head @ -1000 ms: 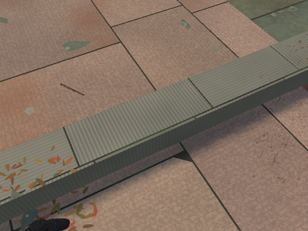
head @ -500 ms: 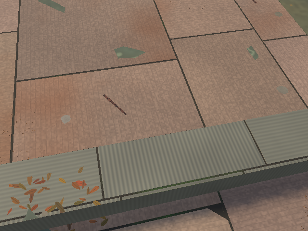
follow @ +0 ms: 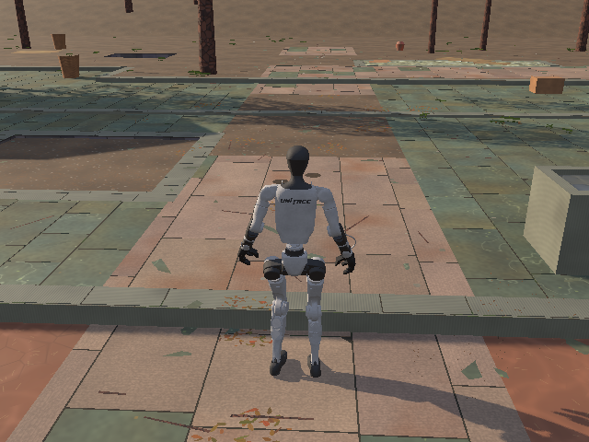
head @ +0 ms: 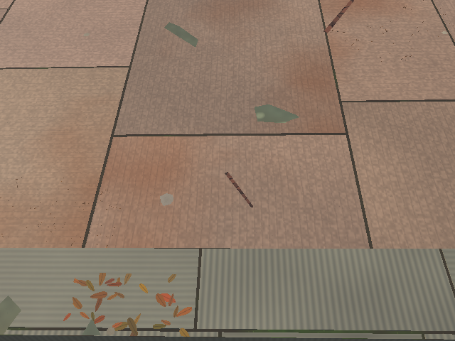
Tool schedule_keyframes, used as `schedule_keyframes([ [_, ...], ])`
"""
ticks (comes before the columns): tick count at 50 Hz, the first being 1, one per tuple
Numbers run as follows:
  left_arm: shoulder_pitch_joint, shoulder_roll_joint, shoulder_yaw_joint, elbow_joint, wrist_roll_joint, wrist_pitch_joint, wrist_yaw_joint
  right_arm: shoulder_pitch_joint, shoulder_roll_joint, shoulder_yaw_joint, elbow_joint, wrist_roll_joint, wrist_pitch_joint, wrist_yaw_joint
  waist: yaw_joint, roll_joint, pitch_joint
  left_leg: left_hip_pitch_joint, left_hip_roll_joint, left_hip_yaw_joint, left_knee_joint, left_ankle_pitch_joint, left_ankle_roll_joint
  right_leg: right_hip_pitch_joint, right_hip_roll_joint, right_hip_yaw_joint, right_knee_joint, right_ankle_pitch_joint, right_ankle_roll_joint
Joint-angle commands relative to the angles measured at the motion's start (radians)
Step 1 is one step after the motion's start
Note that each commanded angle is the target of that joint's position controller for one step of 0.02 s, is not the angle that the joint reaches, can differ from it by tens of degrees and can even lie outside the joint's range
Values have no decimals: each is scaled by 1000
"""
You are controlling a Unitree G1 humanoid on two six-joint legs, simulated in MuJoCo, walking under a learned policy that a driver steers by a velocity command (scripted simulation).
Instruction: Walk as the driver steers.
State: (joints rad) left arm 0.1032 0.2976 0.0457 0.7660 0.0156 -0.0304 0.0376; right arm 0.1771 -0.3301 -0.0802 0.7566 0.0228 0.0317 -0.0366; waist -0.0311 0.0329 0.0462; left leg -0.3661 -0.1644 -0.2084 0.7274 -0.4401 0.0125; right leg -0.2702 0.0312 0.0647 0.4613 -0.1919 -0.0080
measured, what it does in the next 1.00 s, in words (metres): steps on the spot: left foot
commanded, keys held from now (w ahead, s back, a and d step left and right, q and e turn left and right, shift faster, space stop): q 0.08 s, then no key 0.92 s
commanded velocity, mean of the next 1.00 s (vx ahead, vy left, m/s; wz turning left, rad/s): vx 0.01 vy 0.00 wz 0.18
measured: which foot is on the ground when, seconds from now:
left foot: up 0.00-0.34, down 0.36-1.00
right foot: down 0.00-1.00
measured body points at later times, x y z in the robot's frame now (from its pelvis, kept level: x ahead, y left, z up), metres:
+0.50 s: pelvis +0.00 +0.03 +0.00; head +0.02 +0.05 +0.45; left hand +0.06 +0.33 -0.13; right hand +0.21 -0.19 -0.09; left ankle -0.01 +0.14 -0.74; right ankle +0.03 -0.11 -0.74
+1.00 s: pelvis +0.01 +0.05 +0.00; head +0.02 +0.05 +0.45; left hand +0.05 +0.33 -0.13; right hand +0.16 -0.20 -0.12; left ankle -0.01 +0.14 -0.74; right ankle +0.03 -0.11 -0.74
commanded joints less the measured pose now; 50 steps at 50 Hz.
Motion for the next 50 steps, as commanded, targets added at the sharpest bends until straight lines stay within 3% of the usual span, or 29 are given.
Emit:
schedule_keyframes([
  [1,-33,121,32,-77,7,-6,0,97,-174,-57,-37,-4,-2,-6,-13,-145,-88,-194,87,36,378,-96,-76,181,-347,273,-139,367,-198],
  [3,-49,111,25,-77,-12,0,6,91,-132,-50,-39,-6,19,-7,-4,-144,-62,-230,105,60,462,-11,-112,175,-289,169,-133,337,-170],
  [5,-28,118,24,-68,-2,10,12,33,-99,-38,-74,1,19,0,24,-170,-49,-229,120,112,421,32,-131,165,-255,99,-150,361,-189],
  [8,14,144,31,-52,0,18,12,-35,-74,-21,-114,-4,8,1,61,-175,-85,-210,146,126,295,31,-142,236,-279,92,-147,415,-228],
  [11,-17,175,40,-49,-8,20,-1,-48,-59,-4,-124,-15,3,8,61,-184,-111,-82,175,165,134,28,-126,203,-286,59,-140,434,-233],
  [14,-5,188,42,-28,-18,19,-16,-53,-72,-2,-123,-14,6,12,66,-201,-117,16,168,203,-21,56,-101,190,-296,65,-123,435,-231],
  [17,2,167,31,-2,-40,20,-19,7,-69,-4,-89,-16,5,21,22,-189,-113,199,146,234,-366,290,-32,136,-265,47,-55,373,-170],
  [18,54,138,19,19,-35,11,-23,9,-103,-9,-91,-20,8,17,28,-143,-130,325,193,168,-419,412,2,58,-239,26,-27,284,-103],
  [19,77,76,-4,5,11,-1,-34,38,-167,-17,-99,-31,13,6,56,57,-212,489,383,-38,-370,728,64,-62,-162,-53,119,12,-19],
  [20,58,49,-9,-5,11,-5,-30,-24,-139,-3,-96,-46,9,11,70,179,-187,352,482,-107,-370,690,201,-88,-96,-87,101,-261,40],
  [21,6,106,2,1,6,1,-22,-70,-81,11,-111,-51,-7,20,40,110,-148,294,442,-88,-397,561,220,-55,-104,-65,146,-274,66],
  [22,-6,106,4,5,-2,4,-20,-91,-59,19,-96,-55,-20,22,49,121,-130,275,402,-54,-404,487,189,-54,-100,-60,126,-225,67],
  [25,27,105,2,41,7,15,-10,-118,-76,20,-75,-40,-38,20,66,121,-80,201,328,8,-398,380,113,39,-101,-48,-6,-11,77],
  [27,49,119,-1,60,6,12,-15,-90,-51,29,-53,-44,-40,22,60,87,-75,169,282,36,-404,249,71,102,-116,-40,-58,91,68],
  [28,55,150,7,84,-1,10,-17,-83,-43,32,-51,-44,-36,23,44,30,-39,157,258,58,-411,200,55,74,-109,-48,-53,54,53],
  [29,43,131,4,90,-3,6,-19,-84,-46,35,-41,-47,-36,22,49,16,-25,164,247,63,-398,198,46,69,-107,-48,-65,51,45],
  [31,39,124,2,112,3,0,-18,-76,-58,31,-25,-40,-39,21,45,-13,-29,179,242,71,-381,270,50,76,-108,-40,-82,79,49],
  [35,51,116,-1,155,-2,-6,-14,-71,-55,31,3,-35,-38,21,49,-27,-60,210,233,87,-363,386,54,101,-108,-45,-89,101,57],
  [50,45,110,-4,246,-7,8,4,-30,-63,35,130,-30,-39,19,51,-19,-59,202,209,114,-373,424,46,124,-102,-58,-87,103,50],
])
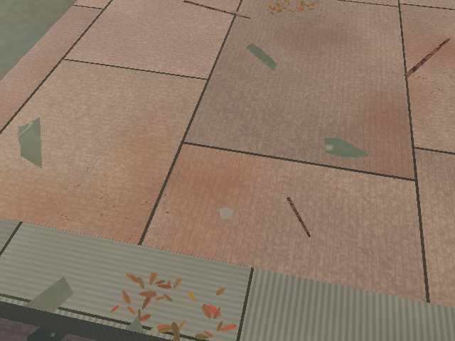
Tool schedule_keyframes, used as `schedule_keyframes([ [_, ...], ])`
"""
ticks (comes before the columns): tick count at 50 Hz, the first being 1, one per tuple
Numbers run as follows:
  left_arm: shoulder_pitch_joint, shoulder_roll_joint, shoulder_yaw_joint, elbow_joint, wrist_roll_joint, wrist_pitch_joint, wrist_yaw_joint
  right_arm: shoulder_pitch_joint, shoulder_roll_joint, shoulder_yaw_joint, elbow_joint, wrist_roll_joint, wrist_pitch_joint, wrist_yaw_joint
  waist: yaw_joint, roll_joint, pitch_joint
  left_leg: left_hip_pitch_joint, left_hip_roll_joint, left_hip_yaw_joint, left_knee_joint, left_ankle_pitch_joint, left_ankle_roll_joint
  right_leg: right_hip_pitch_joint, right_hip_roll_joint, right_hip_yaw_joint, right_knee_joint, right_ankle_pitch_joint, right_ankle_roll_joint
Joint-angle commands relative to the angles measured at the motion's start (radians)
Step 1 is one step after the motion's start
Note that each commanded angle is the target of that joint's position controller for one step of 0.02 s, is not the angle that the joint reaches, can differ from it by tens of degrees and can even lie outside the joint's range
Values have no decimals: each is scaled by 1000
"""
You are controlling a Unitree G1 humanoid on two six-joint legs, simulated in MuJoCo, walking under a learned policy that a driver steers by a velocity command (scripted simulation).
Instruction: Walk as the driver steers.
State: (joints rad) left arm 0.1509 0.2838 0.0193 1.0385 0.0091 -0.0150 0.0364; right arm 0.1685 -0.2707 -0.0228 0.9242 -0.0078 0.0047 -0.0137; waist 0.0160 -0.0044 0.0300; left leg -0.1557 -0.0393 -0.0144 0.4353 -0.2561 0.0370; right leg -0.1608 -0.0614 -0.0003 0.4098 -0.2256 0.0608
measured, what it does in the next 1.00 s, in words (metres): lifts its left foot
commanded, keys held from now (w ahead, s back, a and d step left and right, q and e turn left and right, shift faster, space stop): no key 0.56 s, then w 0.44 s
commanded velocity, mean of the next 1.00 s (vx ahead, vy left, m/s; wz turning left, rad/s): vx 0.12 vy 0.00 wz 0.00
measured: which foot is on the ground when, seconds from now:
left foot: down 0.00-0.82, up 0.84-1.00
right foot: down 0.00-1.00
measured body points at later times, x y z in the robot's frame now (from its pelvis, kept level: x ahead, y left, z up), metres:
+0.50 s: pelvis +0.00 +0.00 +0.00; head +0.01 +0.00 +0.45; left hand +0.05 +0.27 -0.15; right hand +0.07 -0.27 -0.14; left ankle -0.01 +0.10 -0.74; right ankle +0.00 -0.16 -0.74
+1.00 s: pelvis +0.09 -0.04 +0.00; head +0.10 -0.06 +0.45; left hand +0.02 +0.21 -0.13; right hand +0.20 -0.30 -0.13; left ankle +0.10 +0.10 -0.67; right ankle +0.01 -0.13 -0.74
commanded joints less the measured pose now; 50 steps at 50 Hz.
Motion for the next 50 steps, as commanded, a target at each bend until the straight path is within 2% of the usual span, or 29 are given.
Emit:
schedule_keyframes([
  [1,-3,123,22,-23,-1,-6,5,-18,-123,-22,-31,1,-13,-5,3,17,-41,-10,83,-78,-81,237,21,13,-9,6,-36,136,-19],
  [13,12,108,20,13,-2,-2,10,4,-119,-14,33,3,-13,-12,-3,7,-28,-16,72,-63,-83,207,17,-1,-1,1,-38,127,-20],
  [28,53,86,18,38,-4,0,16,22,-106,-7,79,6,-15,-14,-6,5,-17,-25,66,-51,-82,183,14,-14,6,-1,-35,117,-23],
  [29,71,72,15,48,-3,1,16,36,-97,-5,89,5,-14,-15,-6,11,-38,-18,60,-48,-96,87,15,-4,17,-15,-33,52,-22],
  [30,94,17,-8,70,20,19,0,69,-67,10,107,-18,-13,-18,-18,15,-27,-21,115,-113,-160,-47,25,-1,-19,25,-55,9,-38],
  [32,76,31,-4,53,25,25,-13,66,-129,-10,112,-12,-3,-19,-17,75,34,-53,118,-162,-199,-316,56,-60,38,-29,32,-160,-55],
  [34,64,34,-4,34,32,21,-22,87,-154,-24,113,-11,3,-14,-29,117,82,-58,171,-240,-246,-495,100,-158,69,-64,119,-233,-74],
  [35,39,85,16,17,-26,-12,-2,54,-201,-43,83,37,-14,-20,-33,126,105,-77,201,-276,-251,-491,122,-199,74,-73,170,-188,-69],
  [36,41,60,10,14,-30,-33,2,78,-203,-47,89,45,-28,-22,-38,144,91,-76,244,-329,-260,-488,149,-202,54,-54,201,-177,-78],
  [38,106,12,3,28,-25,-62,-7,82,-166,-47,88,42,-42,-20,-8,151,94,-102,275,-352,-246,-449,168,-162,32,-36,188,-179,-110],
  [39,154,5,4,43,-29,-71,-14,41,-142,-42,72,43,-45,-17,26,131,104,-149,246,-304,-205,-407,150,-91,37,-32,105,-179,-133],
  [40,227,13,9,67,-28,-77,-18,-24,-102,-32,43,42,-51,-13,65,78,103,-238,181,-214,-111,-307,115,33,24,7,3,-156,-155],
  [41,323,83,30,96,-25,-84,-21,-83,-39,-15,9,36,-61,-10,97,-92,82,-346,51,-35,121,-183,48,133,-79,196,-123,-242,-201],
  [42,418,210,65,113,-31,-91,-31,-91,-29,-11,-27,21,-78,-12,109,-307,61,-521,-26,69,374,-234,0,267,-265,524,-241,-244,-311],
  [43,410,161,53,103,-15,-102,-33,-93,-89,-25,-29,31,-92,-8,98,-212,66,-629,19,-23,588,-319,6,301,-340,630,-250,-190,-353],
  [44,360,107,41,80,-12,-113,-34,-51,-97,-28,-14,44,-103,4,58,-123,73,-673,63,-64,683,-250,24,313,-316,546,-231,-120,-328],
  [45,321,92,39,61,-16,-118,-39,-26,-86,-29,2,48,-111,12,35,-97,62,-701,95,-56,704,-165,37,331,-277,459,-230,-65,-295],
  [46,304,75,34,51,-21,-115,-43,-49,-92,-33,-2,43,-117,17,30,-69,74,-732,121,-44,689,-100,39,338,-263,388,-242,37,-269],
  [47,302,46,26,46,-18,-108,-43,-72,-89,-38,-5,35,-118,22,30,-59,69,-704,138,-31,659,-46,34,319,-229,302,-251,163,-243],
  [48,314,30,21,44,-13,-98,-41,-78,-69,-36,-7,30,-117,27,29,-78,57,-665,138,-5,627,-8,22,297,-193,231,-254,257,-230],
  [50,316,37,21,31,-7,-82,-28,-115,-26,-25,-22,26,-110,33,29,-84,56,-595,120,44,517,55,-12,223,-144,130,-260,380,-227],
])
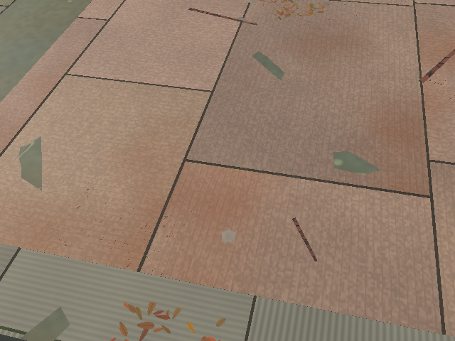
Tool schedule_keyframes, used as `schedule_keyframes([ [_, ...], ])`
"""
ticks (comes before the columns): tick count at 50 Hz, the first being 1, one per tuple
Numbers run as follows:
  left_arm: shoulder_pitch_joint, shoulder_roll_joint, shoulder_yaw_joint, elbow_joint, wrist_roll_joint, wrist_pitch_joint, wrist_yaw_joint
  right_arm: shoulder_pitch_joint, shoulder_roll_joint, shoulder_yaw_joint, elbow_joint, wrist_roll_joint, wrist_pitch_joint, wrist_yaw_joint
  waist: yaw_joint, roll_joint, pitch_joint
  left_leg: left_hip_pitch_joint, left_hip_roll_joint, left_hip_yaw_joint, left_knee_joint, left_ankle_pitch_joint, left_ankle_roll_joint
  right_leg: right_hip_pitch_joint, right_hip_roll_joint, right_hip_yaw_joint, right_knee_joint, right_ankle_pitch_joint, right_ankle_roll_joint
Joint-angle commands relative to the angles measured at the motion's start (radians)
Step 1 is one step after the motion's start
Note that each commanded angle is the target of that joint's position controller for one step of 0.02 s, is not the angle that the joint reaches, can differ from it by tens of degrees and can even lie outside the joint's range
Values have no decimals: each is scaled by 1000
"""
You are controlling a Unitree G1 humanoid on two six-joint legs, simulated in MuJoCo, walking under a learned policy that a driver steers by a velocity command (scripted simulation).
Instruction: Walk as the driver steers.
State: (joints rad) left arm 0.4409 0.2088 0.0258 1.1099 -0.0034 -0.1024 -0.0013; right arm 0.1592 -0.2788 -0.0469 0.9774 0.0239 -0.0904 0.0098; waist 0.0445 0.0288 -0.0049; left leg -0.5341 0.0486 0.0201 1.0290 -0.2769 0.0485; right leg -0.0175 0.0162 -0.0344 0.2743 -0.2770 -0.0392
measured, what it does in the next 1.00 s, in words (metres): climbs: left foot, then right foot 0.14 m higher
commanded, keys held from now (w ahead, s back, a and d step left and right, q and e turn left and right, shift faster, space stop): w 0.22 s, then no key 0.78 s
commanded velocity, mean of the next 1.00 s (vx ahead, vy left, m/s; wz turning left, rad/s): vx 0.20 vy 0.00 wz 0.00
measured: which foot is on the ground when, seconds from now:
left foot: up 0.00-0.20, down 0.22-0.72, up 0.74-1.00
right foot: down 0.00-0.22, up 0.24-0.68, down 0.70-1.00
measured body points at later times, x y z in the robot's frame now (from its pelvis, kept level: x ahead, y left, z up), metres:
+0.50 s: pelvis +0.20 +0.04 +0.00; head +0.23 +0.05 +0.44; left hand +0.36 +0.24 -0.14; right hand +0.10 -0.18 -0.14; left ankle +0.20 +0.12 -0.75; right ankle +0.22 -0.06 -0.47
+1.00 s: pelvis +0.33 -0.02 +0.12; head +0.35 -0.04 +0.57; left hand +0.39 +0.21 -0.01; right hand +0.44 -0.25 -0.02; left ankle +0.32 +0.16 -0.47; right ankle +0.38 -0.07 -0.61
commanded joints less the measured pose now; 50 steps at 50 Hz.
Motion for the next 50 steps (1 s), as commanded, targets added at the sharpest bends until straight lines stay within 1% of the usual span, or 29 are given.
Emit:
schedule_keyframes([
  [1,11,124,15,-54,7,10,18,-154,1,7,-96,-6,-12,10,3,-115,101,-154,17,31,-169,115,-37,11,-197,122,-135,446,-123],
  [3,12,166,25,-73,10,14,28,-239,26,22,-127,-3,-7,7,19,-136,110,-24,-27,70,-327,175,-49,-81,-179,87,-147,483,-123],
  [4,50,182,30,-64,10,22,29,-184,29,25,-106,-3,5,6,10,-181,75,33,-39,80,-299,154,-49,-67,-206,87,-124,505,-135],
  [6,36,179,34,-77,-10,24,30,-164,-10,16,-110,2,21,4,-25,-187,82,56,-44,68,-315,125,-20,-38,-249,102,-81,634,-135],
  [9,-29,169,34,-94,-22,42,34,55,-76,-27,-58,-10,17,8,-170,-176,-47,283,-84,64,-402,161,66,24,-239,54,218,1056,-96],
  [10,-60,177,35,-105,-25,41,30,188,-91,-46,-11,-10,15,7,-236,-170,-98,484,-87,58,-513,264,85,-74,-194,38,381,1015,-69],
  [11,-111,168,30,-132,-8,30,21,350,-135,-66,43,-11,22,0,-299,-81,-147,746,10,-70,-564,267,102,-312,-117,29,659,685,-30],
  [12,-75,21,-8,-150,35,3,5,308,-201,-54,39,-30,38,-10,-182,268,-153,803,249,-418,-579,675,159,-549,40,41,1081,-283,17],
  [13,101,1,-3,-90,-35,-15,-1,331,-180,-51,42,-51,36,-6,-150,220,-242,782,376,-695,-725,481,335,-633,84,224,1288,-305,19],
  [14,2,45,7,-135,12,14,9,235,-133,-41,36,-72,42,-16,-87,33,-29,598,335,-516,-757,262,286,-716,-6,98,1321,-155,-5],
  [15,-65,52,11,-153,40,22,9,165,-31,-11,26,-67,34,-11,-72,-6,55,465,276,-419,-770,239,238,-721,-26,60,1330,-111,-13],
  [17,-72,16,7,-176,53,57,2,158,30,21,39,-63,13,-6,-16,-12,57,309,211,-270,-757,389,181,-683,-45,50,1408,-105,-20],
  [20,-148,-48,-13,-245,28,109,15,260,10,30,96,-62,-13,0,-30,98,47,263,202,-207,-774,508,206,-836,3,-19,1669,-184,-33],
  [24,-407,-62,-41,-430,32,117,53,335,8,43,118,-58,-14,-6,-47,52,78,364,240,-230,-804,183,192,-1253,-17,58,1875,-256,-60],
  [27,-520,-87,-73,-546,45,118,42,353,26,59,130,-46,8,-41,-29,4,66,329,152,-159,-851,177,157,-1219,-59,-32,1619,-199,-34],
  [29,-503,-117,-96,-574,45,128,25,349,-2,52,109,-34,24,-77,-22,4,-12,357,165,-144,-936,409,178,-1025,-90,-72,1322,-176,-24],
  [31,-479,-134,-104,-564,16,137,28,378,-38,35,97,-40,39,-87,-46,53,-65,467,184,-83,-947,685,151,-813,-69,-67,1079,-194,-43],
  [33,-314,-105,-81,-471,-7,141,26,396,-52,29,81,-37,49,-55,-19,92,-162,525,168,14,-776,1286,142,-579,26,-190,998,-232,-68],
  [34,-208,-71,-67,-441,-13,131,28,383,-63,23,76,-29,48,-39,31,157,-211,580,181,16,-645,1492,128,-490,49,-154,907,-215,-91],
  [35,-125,-36,-51,-420,0,112,26,380,-83,10,75,-14,44,-20,84,157,-255,558,181,41,-486,1478,87,-350,26,-53,752,-101,-119],
  [36,-89,45,-21,-397,17,106,27,417,-24,15,35,-6,37,-3,61,16,-292,321,104,38,-271,1120,21,-204,-152,315,635,18,-199],
  [37,-25,114,0,-373,39,131,37,378,21,12,-2,-12,59,22,99,-243,-338,226,-85,12,25,59,-18,-213,-337,744,213,85,-329],
  [38,-175,134,14,-379,25,133,40,373,87,10,-10,-54,83,23,17,-211,-241,148,-110,-154,386,-89,-30,-364,-365,893,94,-20,-366],
  [39,-341,122,1,-427,29,101,29,273,116,19,-18,-24,91,15,2,-187,-127,4,-185,-219,683,-198,-67,-454,-392,874,34,88,-372],
  [41,-398,9,-22,-374,-10,49,-2,252,107,20,-72,-36,123,-46,-68,-30,66,-129,-142,-169,775,-199,-27,-616,-321,544,150,70,-211],
  [42,-369,-24,-26,-328,-3,38,-9,261,79,14,-80,-35,126,-70,-90,-4,63,-126,-128,-162,762,-131,-2,-621,-272,419,177,55,-161],
  [45,-223,-57,-33,-239,23,17,2,255,37,5,-109,-15,101,-68,-83,-81,-11,-183,-127,-211,663,36,41,-400,-205,262,131,164,-156],
  [47,-190,-43,-30,-223,27,10,20,229,30,1,-118,-4,93,-59,-82,-85,-42,-188,-125,-233,544,90,25,-300,-180,188,86,231,-168],
  [50,-177,-36,-29,-219,20,20,44,170,36,0,-147,-14,96,-55,-82,-63,-66,-134,-92,-239,239,158,-43,-224,-155,102,54,294,-156],
])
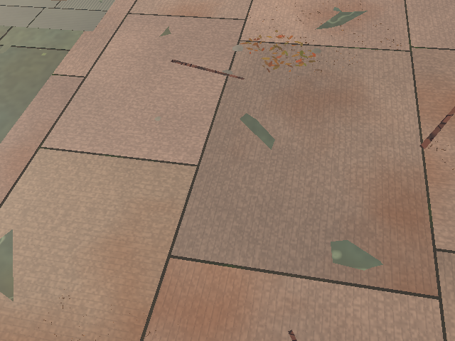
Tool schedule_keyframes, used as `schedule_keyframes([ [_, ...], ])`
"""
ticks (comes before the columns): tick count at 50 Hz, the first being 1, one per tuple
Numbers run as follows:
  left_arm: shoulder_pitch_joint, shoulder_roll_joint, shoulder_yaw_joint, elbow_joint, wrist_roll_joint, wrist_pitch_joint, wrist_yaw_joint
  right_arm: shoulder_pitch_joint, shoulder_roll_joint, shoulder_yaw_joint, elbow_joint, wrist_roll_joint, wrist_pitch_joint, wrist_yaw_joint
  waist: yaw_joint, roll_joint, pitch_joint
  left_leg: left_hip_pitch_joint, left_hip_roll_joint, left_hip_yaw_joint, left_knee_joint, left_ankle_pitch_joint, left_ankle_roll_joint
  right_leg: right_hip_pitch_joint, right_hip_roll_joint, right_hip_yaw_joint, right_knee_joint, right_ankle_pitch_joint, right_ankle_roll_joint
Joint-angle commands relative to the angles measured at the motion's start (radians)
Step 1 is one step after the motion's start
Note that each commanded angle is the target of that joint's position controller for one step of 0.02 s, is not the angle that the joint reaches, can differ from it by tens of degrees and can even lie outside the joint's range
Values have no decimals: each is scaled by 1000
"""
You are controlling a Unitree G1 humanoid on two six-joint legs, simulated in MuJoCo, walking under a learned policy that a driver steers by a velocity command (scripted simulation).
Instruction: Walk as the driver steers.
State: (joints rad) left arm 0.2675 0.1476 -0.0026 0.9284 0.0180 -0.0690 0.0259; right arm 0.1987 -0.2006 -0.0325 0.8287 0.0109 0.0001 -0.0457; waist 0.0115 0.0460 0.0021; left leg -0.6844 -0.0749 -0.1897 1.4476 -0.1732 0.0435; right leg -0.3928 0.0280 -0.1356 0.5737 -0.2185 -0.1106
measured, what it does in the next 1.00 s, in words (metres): walks ahead: left foot, then left foot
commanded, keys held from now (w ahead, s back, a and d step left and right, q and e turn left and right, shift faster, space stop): no key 0.28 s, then w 0.72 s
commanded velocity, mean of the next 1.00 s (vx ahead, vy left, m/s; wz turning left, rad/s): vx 0.25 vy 0.00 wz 0.00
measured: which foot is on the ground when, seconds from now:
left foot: up 0.00-0.20, down 0.22-0.34, up 0.36-0.58, down 0.60-1.00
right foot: down 0.00-0.62, up 0.64-1.00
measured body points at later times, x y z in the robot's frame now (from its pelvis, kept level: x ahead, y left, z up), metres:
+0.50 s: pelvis +0.08 +0.03 +0.02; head +0.08 +0.04 +0.47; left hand +0.12 +0.28 -0.12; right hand +0.14 -0.23 -0.11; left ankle +0.07 +0.17 -0.69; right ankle +0.05 -0.05 -0.73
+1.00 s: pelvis +0.31 +0.06 +0.00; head +0.33 +0.06 +0.45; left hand +0.54 +0.24 -0.10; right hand +0.24 -0.14 -0.15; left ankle +0.11 +0.18 -0.73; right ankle +0.47 -0.06 -0.71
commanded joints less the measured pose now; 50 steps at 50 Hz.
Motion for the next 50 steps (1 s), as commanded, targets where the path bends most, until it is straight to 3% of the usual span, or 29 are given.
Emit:
schedule_keyframes([
  [1,2,38,2,-36,-1,-13,21,130,-44,-16,1,-10,9,2,-52,-102,-90,33,45,-10,-230,48,-65,167,-175,214,-273,211,-105],
  [3,-64,62,7,-61,-7,19,39,70,7,10,-29,-4,29,-8,-59,-155,-60,105,110,77,-552,-130,-114,142,-169,206,-342,2,-99],
  [4,-51,101,21,-60,-15,34,49,14,9,17,-42,1,33,-12,-21,-161,-40,143,110,129,-668,-175,-130,132,-165,218,-368,-106,-87],
  [7,-8,185,51,-41,-19,44,40,41,-71,-6,2,-12,31,-6,22,-159,-35,301,116,182,-830,-110,-107,94,-230,285,-389,-219,-84],
  [9,-19,162,49,-24,-18,41,26,85,-68,-10,41,-12,23,0,5,-128,24,390,105,209,-969,-26,-55,38,-213,269,-381,-267,-74],
  [12,-3,110,38,9,-16,38,5,149,-88,-15,79,-37,13,1,-9,-62,39,522,164,148,-1065,15,22,-30,-157,240,-350,-284,-25],
  [13,12,110,42,8,-15,42,6,128,-120,-28,96,-27,12,-1,26,40,46,427,140,135,-1068,-111,39,27,-102,182,-361,-248,-1],
  [15,-11,135,45,11,-8,47,12,111,-69,-20,110,-23,0,-1,10,42,13,363,137,122,-1131,-197,29,143,-84,157,-296,-233,-1],
  [16,61,171,60,11,32,-2,-67,75,-133,-43,79,-66,-43,66,39,68,69,294,123,138,-1109,-384,26,160,-147,194,-342,-433,-56],
  [17,113,207,80,43,36,-27,-91,33,-109,-44,71,-67,-62,88,69,-26,91,203,121,136,-1060,-370,17,223,-201,271,-384,-501,-104],
  [18,149,206,85,54,33,-42,-89,20,-71,-37,63,-63,-70,87,79,-100,63,146,96,184,-955,-254,-5,325,-281,370,-448,-510,-156],
  [20,112,168,70,27,51,-66,-45,-8,-56,-35,39,-72,-87,59,77,-110,37,33,138,126,-686,-252,10,402,-405,496,-512,-402,-211],
  [21,42,152,60,-1,56,-78,-21,-4,-59,-37,25,-67,-90,48,48,-91,5,12,154,92,-571,-258,17,405,-401,480,-518,-366,-196],
  [23,-125,168,56,-72,28,-85,3,77,-80,-44,35,-76,-89,51,-17,-86,2,196,150,151,-637,-285,5,263,-296,319,-536,-324,-134],
  [25,-69,197,61,-54,12,-73,2,71,-78,-51,45,-78,-93,66,1,-110,27,301,122,215,-775,-271,-12,242,-228,224,-508,-264,-113],
  [28,-5,249,74,-5,23,-31,-43,81,-57,-46,53,-68,-131,78,-10,-79,64,445,101,257,-1067,0,32,222,-249,224,-394,-217,-173],
  [30,-9,196,62,-2,45,-20,-58,185,-96,-58,73,-77,-158,71,-51,-54,-2,646,130,190,-1054,-2,87,132,-207,190,-238,-140,-152],
  [31,-47,109,41,-34,54,-34,-67,295,-150,-73,90,-85,-166,55,-94,88,-31,772,263,-44,-1099,-42,221,-38,-91,84,22,-85,-76],
  [32,-138,64,25,-88,64,-58,-84,465,-189,-75,107,-93,-165,40,-189,241,-69,1017,439,-465,-1236,-38,395,-382,42,152,309,-322,-8],
  [33,-202,109,42,-87,32,-79,-84,436,-179,-71,112,-109,-167,35,-191,108,24,1043,449,-442,-1268,-117,343,-579,35,305,529,-305,-40],
  [34,-179,135,48,-66,23,-84,-74,349,-143,-62,114,-102,-156,44,-138,79,53,974,418,-313,-1256,-143,282,-627,10,290,705,-224,-58],
  [35,-139,160,55,-52,31,-81,-72,295,-77,-35,107,-98,-144,51,-99,39,45,902,393,-226,-1269,-145,254,-614,-24,269,784,-150,-74],
  [37,-161,105,42,-77,51,-60,-84,192,29,18,83,-87,-126,50,-16,1,58,709,361,-86,-1313,10,214,-541,-102,237,765,-25,-78],
  [38,-176,92,39,-85,50,-53,-91,167,39,28,65,-85,-124,43,-4,-8,41,659,330,-23,-1338,54,205,-502,-119,207,710,29,-61],
  [41,-276,59,23,-114,37,-39,-103,226,-1,30,63,-92,-137,43,-35,-8,16,558,235,132,-1344,217,187,-385,-126,106,425,214,22],
  [43,-349,48,17,-141,35,-23,-104,301,-54,21,104,-69,-138,71,-62,17,33,481,226,168,-1354,299,184,-242,-97,56,219,182,71],
  [46,-359,102,33,-154,37,-6,-94,323,-89,7,139,-58,-141,107,-48,39,64,643,324,107,-1308,398,199,-304,-95,103,79,196,52],
  [48,-393,121,41,-169,35,-4,-86,313,-85,3,145,-61,-139,107,-44,45,52,721,343,110,-1285,437,186,-274,-75,95,19,188,17],
  [50,-379,143,53,-171,15,-7,-78,294,-115,-9,140,-70,-128,100,-10,44,19,740,324,150,-1221,620,156,-129,-27,46,-32,214,-16],
])
Velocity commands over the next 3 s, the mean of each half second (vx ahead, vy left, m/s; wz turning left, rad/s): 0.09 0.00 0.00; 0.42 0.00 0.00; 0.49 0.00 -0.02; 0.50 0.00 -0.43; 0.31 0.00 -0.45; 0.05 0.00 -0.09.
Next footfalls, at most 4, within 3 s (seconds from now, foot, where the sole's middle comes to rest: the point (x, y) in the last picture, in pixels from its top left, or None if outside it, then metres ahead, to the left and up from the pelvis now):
0.22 left None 0.12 0.14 -0.77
0.60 left None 0.15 0.18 -0.76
1.04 right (277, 334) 0.51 -0.06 -0.76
1.56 left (201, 238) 0.83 0.18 -0.76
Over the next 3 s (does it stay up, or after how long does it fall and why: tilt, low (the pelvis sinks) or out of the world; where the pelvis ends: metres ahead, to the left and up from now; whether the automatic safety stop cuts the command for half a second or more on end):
stays up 1.15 -0.10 0.00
